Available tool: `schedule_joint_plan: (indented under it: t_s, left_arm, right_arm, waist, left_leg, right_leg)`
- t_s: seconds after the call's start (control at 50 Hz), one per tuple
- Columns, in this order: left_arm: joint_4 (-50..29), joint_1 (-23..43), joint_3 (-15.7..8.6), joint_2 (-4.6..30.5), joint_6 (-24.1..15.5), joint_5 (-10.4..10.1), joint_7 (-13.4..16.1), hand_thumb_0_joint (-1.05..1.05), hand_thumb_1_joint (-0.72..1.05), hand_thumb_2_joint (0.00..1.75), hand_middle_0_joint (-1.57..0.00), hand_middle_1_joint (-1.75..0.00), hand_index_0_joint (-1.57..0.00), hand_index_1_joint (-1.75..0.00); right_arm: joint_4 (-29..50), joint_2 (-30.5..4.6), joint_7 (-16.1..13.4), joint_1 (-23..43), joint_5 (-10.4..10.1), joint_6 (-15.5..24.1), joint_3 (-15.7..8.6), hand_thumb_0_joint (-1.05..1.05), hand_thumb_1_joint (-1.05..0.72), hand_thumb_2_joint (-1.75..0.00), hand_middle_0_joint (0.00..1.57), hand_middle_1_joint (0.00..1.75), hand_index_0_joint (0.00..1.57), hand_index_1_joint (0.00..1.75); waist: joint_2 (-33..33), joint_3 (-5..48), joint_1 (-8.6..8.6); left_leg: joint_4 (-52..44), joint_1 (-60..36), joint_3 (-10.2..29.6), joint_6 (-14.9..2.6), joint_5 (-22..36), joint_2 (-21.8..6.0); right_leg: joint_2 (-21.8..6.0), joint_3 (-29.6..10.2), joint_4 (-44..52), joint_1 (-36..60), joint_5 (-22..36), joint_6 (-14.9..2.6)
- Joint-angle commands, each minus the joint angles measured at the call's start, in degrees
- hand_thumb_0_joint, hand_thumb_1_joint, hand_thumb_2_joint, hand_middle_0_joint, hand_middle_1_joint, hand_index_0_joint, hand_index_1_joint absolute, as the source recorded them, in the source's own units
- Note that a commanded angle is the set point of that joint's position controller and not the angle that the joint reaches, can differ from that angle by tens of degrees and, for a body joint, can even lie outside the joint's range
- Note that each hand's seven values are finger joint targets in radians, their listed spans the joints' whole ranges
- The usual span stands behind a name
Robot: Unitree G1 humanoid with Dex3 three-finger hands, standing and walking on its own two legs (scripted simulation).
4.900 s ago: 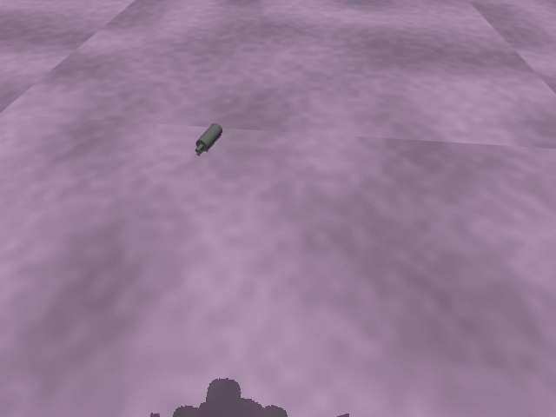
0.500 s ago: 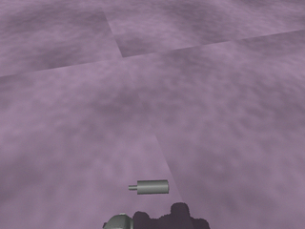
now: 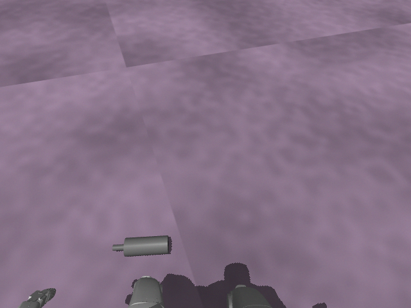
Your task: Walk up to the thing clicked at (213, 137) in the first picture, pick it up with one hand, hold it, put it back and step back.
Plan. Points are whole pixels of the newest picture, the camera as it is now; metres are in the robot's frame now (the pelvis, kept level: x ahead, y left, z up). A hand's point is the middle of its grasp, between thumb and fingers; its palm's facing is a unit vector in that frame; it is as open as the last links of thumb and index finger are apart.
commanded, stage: walk up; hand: left
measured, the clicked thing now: (140, 246) +0.45 +0.25 -0.67
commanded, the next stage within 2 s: stand in 1.84 s
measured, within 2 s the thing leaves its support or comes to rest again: neither
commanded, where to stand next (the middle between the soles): +0.12 +0.03 m, yaw +2 degrees
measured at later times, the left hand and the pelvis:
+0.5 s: hand out of the picture +0.00 +0.28 -0.09, palm faces +0.10 -0.87 -0.49, open 7.4 cm; pelvis +0.01 -0.02 +0.04, yaw +5 degrees
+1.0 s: hand out of the picture +0.09 +0.28 -0.09, palm faces +0.06 -0.93 -0.35, open 7.4 cm; pelvis +0.02 +0.02 +0.07, yaw +5 degrees
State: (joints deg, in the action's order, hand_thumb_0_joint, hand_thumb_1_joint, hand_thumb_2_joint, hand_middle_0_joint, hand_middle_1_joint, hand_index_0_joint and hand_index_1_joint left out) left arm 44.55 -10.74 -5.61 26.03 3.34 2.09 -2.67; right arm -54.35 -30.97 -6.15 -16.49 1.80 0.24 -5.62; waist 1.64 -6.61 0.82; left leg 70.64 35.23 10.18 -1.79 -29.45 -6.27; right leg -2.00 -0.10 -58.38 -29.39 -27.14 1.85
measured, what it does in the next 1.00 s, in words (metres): steps on the spot: left foot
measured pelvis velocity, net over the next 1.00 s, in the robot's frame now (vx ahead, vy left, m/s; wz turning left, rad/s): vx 0.02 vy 0.02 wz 0.08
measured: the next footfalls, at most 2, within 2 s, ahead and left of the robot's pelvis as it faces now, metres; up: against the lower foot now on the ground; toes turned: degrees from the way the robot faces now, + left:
left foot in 0.48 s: +0.06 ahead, +0.14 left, +0.00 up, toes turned +3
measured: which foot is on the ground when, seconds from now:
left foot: up 0.00-0.46, down 0.48-1.00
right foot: down 0.00-1.00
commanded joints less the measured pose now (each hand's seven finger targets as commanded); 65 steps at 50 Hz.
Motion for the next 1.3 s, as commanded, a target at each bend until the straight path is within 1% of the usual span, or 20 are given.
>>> schedule_joint_plan:
  t_s: [0.0,0.08,0.14,0.18,0.24,0.38,0.44,0.46,0.48,0.5,0.52,0.58,0.6,0.62,0.64,0.72,0.84,0.88,1.0,1.28]
  left_arm:
    - [-0.88,1.17,-4.42,17.27,-3.79,-0.17,3.15,0.0,0.9,0.9,-0.2,-0.3,-0.2,-0.3]
    - [3.19,-3.24,-3.03,14.51,-6.86,-0.79,4.29,0.0,0.9,0.9,-0.2,-0.3,-0.2,-0.3]
    - [3.9,-6.73,-2.95,14.47,-8.06,-1.56,5.65,0.0,0.9,0.9,-0.2,-0.3,-0.2,-0.3]
    - [4.21,-9.02,-2.56,12.81,-8.52,-1.98,6.43,0.0,0.9,0.9,-0.2,-0.3,-0.2,-0.3]
    - [4.22,-9.89,-2.27,11.94,-8.66,-1.75,7.02,0.0,0.9,0.9,-0.2,-0.3,-0.2,-0.3]
    - [2.97,-6.87,-1.84,11.96,-7.98,-0.96,5.82,0.0,0.9,0.9,-0.2,-0.3,-0.2,-0.3]
    - [3.46,-5.18,-0.71,11.61,-7.13,-1.68,5.16,0.0,0.9,0.9,-0.2,-0.3,-0.2,-0.3]
    - [3.41,-5.12,0.1,10.05,-6.99,-1.79,4.92,0.0,0.9,0.9,-0.2,-0.3,-0.2,-0.3]
    - [3.11,-5.46,1.18,6.79,-6.94,-2.11,4.72,0.0,0.9,0.9,-0.2,-0.3,-0.2,-0.3]
    - [3.69,-2.61,1.07,7.51,-6.46,-2.51,5.16,0.0,0.9,0.9,-0.2,-0.3,-0.2,-0.3]
    - [5.2,-1.8,0.72,9.49,-6.33,-2.05,5.35,0.0,0.9,0.9,-0.2,-0.3,-0.2,-0.3]
    - [8.99,-5.64,1.13,8.97,-6.79,-1.96,4.64,0.0,0.9,0.9,-0.2,-0.3,-0.2,-0.3]
    - [9.62,-5.36,1.0,10.22,-7.07,-1.52,4.68,0.0,0.9,0.9,-0.2,-0.3,-0.2,-0.3]
    - [9.28,-2.26,0.68,12.55,-7.22,-1.1,4.59,0.0,0.9,0.9,-0.2,-0.3,-0.2,-0.3]
    - [9.04,0.66,0.75,13.26,-7.1,-1.11,4.38,0.0,0.9,0.9,-0.2,-0.3,-0.2,-0.3]
    - [11.37,2.14,2.51,8.66,-7.02,-1.95,3.92,0.0,0.9,0.9,-0.2,-0.3,-0.2,-0.3]
    - [14.24,4.08,2.83,9.03,-7.43,-2.56,4.1,0.0,0.9,0.9,-0.2,-0.3,-0.2,-0.3]
    - [14.89,5.34,3.05,8.76,-7.23,-2.71,4.15,0.0,0.9,0.9,-0.2,-0.3,-0.2,-0.3]
    - [16.57,7.82,3.76,7.74,-6.4,-2.31,3.82,0.0,0.9,0.9,-0.2,-0.3,-0.2,-0.3]
    - [18.18,10.2,3.47,7.56,-6.27,-1.77,3.51,0.0,0.9,0.9,-0.2,-0.3,-0.2,-0.3]
  right_arm:
    - [1.17,-9.08,1.59,-2.78,-1.61,2.63,-0.57,0.0,-0.9,-0.9,0.2,0.3,0.2,0.3]
    - [1.29,-7.2,4.06,-1.06,-0.68,0.69,-0.37,0.0,-0.9,-0.9,0.2,0.3,0.2,0.3]
    - [3.66,-7.21,4.86,1.35,0.18,-0.41,-0.88,0.0,-0.9,-0.9,0.2,0.3,0.2,0.3]
    - [4.49,-5.95,5.23,2.52,-0.15,-0.91,-0.85,0.0,-0.9,-0.9,0.2,0.3,0.2,0.3]
    - [5.5,-4.14,5.45,4.36,-0.78,-1.46,-0.77,0.0,-0.9,-0.9,0.2,0.3,0.2,0.3]
    - [5.94,-1.52,5.94,7.04,-1.49,-0.99,-0.1,0.0,-0.9,-0.9,0.2,0.3,0.2,0.3]
    - [4.11,-0.8,6.07,6.06,-1.46,0.01,0.09,0.0,-0.9,-0.9,0.2,0.3,0.2,0.3]
    - [3.47,-2.13,5.78,4.73,-1.0,0.56,-0.28,0.0,-0.9,-0.9,0.2,0.3,0.2,0.3]
    - [3.36,-5.39,5.49,4.48,-0.38,1.1,-0.87,0.0,-0.9,-0.9,0.2,0.3,0.2,0.3]
    - [3.95,-8.51,5.53,7.87,-1.65,0.85,-0.96,0.0,-0.9,-0.9,0.2,0.3,0.2,0.3]
    - [3.82,-8.22,5.82,10.01,-1.89,0.53,-0.9,0.0,-0.9,-0.9,0.2,0.3,0.2,0.3]
    - [4.26,-4.43,5.97,16.96,-1.82,-0.08,1.05,0.0,-0.9,-0.9,0.2,0.3,0.2,0.3]
    - [3.78,-2.69,6.19,17.8,-2.08,-0.34,1.63,0.0,-0.9,-0.9,0.2,0.3,0.2,0.3]
    - [2.82,-2.23,6.36,16.44,-1.81,-0.68,1.71,0.0,-0.9,-0.9,0.2,0.3,0.2,0.3]
    - [1.07,-2.17,6.34,13.74,-1.62,-0.62,1.58,0.0,-0.9,-0.9,0.2,0.3,0.2,0.3]
    - [-1.03,-3.35,6.77,16.33,-1.3,0.54,1.78,0.0,-0.9,-0.9,0.2,0.3,0.2,0.3]
    - [-3.53,-2.44,6.22,16.67,-1.86,1.2,2.21,0.0,-0.9,-0.9,0.2,0.3,0.2,0.3]
    - [-4.42,-2.29,6.09,16.28,-2.12,1.08,2.0,0.0,-0.9,-0.9,0.2,0.3,0.2,0.3]
    - [-5.84,-1.91,6.28,17.8,-1.93,0.53,1.88,0.0,-0.9,-0.9,0.2,0.3,0.2,0.3]
    - [-7.64,-1.72,6.64,17.13,-1.69,0.4,2.0,0.0,-0.9,-0.9,0.2,0.3,0.2,0.3]
  waist:
    - [5.99,1.98,-1.14]
    - [3.54,0.89,-2.69]
    - [2.22,4.14,-2.99]
    - [2.16,6.05,-3.74]
    - [5.44,7.42,-4.06]
    - [11.87,8.72,-3.16]
    - [10.49,9.19,-1.15]
    - [7.73,10.33,-0.2]
    - [-2.98,13.3,0.0]
    - [-8.8,12.05,-0.13]
    - [-8.92,9.85,-0.33]
    - [-8.06,5.48,-4.07]
    - [-5.69,3.84,-4.23]
    - [-2.19,2.33,-2.52]
    - [-1.03,3.06,-0.79]
    - [-7.01,4.92,-2.18]
    - [-6.06,10.63,-2.11]
    - [-5.54,11.42,-1.82]
    - [-4.16,9.89,-1.65]
    - [-0.77,8.73,-0.85]
  left_leg:
    - [2.14,9.92,-3.15,0.1,5.44,1.03]
    - [-5.09,5.83,-1.48,-0.75,7.39,2.16]
    - [-5.51,5.57,0.16,0.13,6.64,3.75]
    - [-6.72,4.28,0.22,0.73,7.68,5.65]
    - [-9.46,1.66,-0.08,1.05,8.23,6.9]
    - [-24.98,-11.02,-8.3,0.43,4.16,6.14]
    - [-37.97,-22.79,-11.47,-0.93,12.96,7.73]
    - [-40.64,-28.18,-8.08,-1.99,15.76,6.31]
    - [-42.83,-33.42,6.46,-5.19,20.66,-2.35]
    - [-42.98,-26.13,14.3,-11.5,20.05,-10.2]
    - [-44.11,-19.64,13.76,-13.48,15.76,-10.71]
    - [-40.61,-10.78,2.23,-5.56,13.09,-2.53]
    - [-38.32,-9.5,-0.57,-2.4,9.67,0.87]
    - [-37.38,-9.85,-1.94,-1.04,3.36,3.62]
    - [-37.95,-15.22,-2.8,-0.6,3.13,3.73]
    - [-48.14,-17.18,4.65,-3.36,4.77,-1.92]
    - [-45.25,-23.61,-2.39,-1.07,32.73,-0.05]
    - [-45.48,-25.74,-3.13,-0.78,35.55,-0.08]
    - [-50.66,-24.84,-2.86,-0.5,25.88,-0.41]
    - [-53.13,-28.11,-5.02,0.48,25.27,0.46]
  right_leg:
    - [-14.68,-30.26,35.92,10.11,-14.65,-9.06]
    - [-15.21,-25.94,34.42,13.5,2.62,-7.97]
    - [-17.4,-23.19,31.41,20.36,26.73,-8.75]
    - [-15.91,-19.16,29.24,23.84,40.24,-6.45]
    - [-14.61,-14.7,27.8,25.59,49.41,-4.98]
    - [-13.61,-9.16,25.82,19.64,41.11,-10.85]
    - [-11.27,-5.51,21.08,12.0,36.62,-8.89]
    - [-10.51,-5.07,18.09,8.12,33.58,-6.95]
    - [-6.36,-1.79,11.25,1.39,23.42,-3.35]
    - [-0.57,2.45,10.85,2.91,1.68,-1.75]
    - [-0.85,0.75,11.04,7.37,-4.11,-2.07]
    - [-1.1,-0.43,24.64,16.2,8.6,-2.85]
    - [-4.32,-6.48,30.53,15.19,6.77,-3.93]
    - [-8.09,-13.47,34.82,11.87,-2.14,-5.73]
    - [-10.09,-14.91,35.48,8.66,-5.84,-7.28]
    - [-1.36,-1.85,29.14,12.69,6.95,-3.1]
    - [-4.53,-2.87,32.36,21.43,26.65,-2.75]
    - [-4.91,-2.6,33.16,22.03,28.23,-2.69]
    - [-4.73,-2.51,37.22,23.23,22.15,-2.18]
    - [-5.73,-3.49,41.68,23.04,22.2,-1.72]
